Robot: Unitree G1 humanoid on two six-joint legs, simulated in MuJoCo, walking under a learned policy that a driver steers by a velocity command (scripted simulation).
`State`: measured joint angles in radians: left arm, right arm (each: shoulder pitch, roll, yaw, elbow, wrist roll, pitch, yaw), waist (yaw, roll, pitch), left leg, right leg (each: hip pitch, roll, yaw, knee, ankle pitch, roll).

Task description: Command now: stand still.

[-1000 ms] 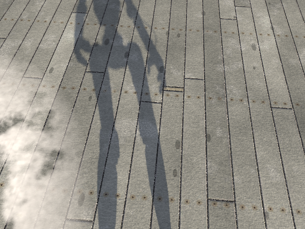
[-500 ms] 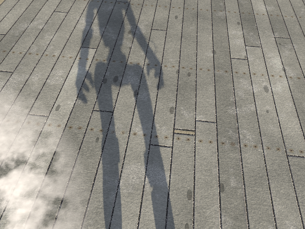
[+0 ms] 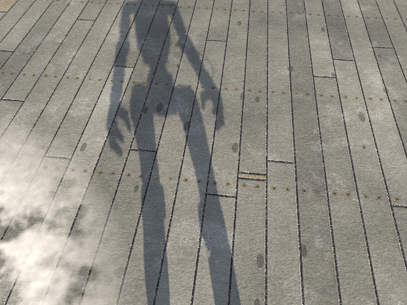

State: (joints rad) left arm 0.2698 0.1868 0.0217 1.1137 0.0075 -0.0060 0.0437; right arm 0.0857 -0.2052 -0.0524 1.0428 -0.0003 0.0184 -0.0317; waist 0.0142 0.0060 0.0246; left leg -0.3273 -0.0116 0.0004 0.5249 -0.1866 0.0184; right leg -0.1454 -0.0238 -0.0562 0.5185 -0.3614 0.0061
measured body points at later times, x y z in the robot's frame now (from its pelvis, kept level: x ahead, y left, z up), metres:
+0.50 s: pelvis +0.01 +0.00 +0.00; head +0.01 +0.00 +0.45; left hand -0.03 +0.23 -0.16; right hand +0.07 -0.25 -0.15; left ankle +0.06 +0.11 -0.73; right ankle -0.05 -0.12 -0.73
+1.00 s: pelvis +0.23 +0.08 +0.01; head +0.22 +0.09 +0.46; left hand +0.38 +0.32 -0.11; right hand +0.16 -0.15 -0.14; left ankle +0.14 +0.16 -0.73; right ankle +0.30 -0.06 -0.64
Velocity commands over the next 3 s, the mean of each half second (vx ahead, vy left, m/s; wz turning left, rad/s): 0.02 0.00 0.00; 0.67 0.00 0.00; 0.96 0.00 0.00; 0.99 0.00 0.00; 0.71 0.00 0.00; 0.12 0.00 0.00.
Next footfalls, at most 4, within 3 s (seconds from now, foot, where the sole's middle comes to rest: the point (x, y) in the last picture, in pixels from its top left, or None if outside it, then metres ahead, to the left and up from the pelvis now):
0.76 left None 0.18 0.17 -0.77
1.24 right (221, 268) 0.64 -0.02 -0.77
1.72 left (181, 163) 1.10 0.14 -0.77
2.18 right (219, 93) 1.56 -0.02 -0.77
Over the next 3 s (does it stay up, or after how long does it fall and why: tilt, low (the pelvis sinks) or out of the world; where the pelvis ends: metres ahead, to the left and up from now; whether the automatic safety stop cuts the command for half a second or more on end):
stays up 1.75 0.04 0.00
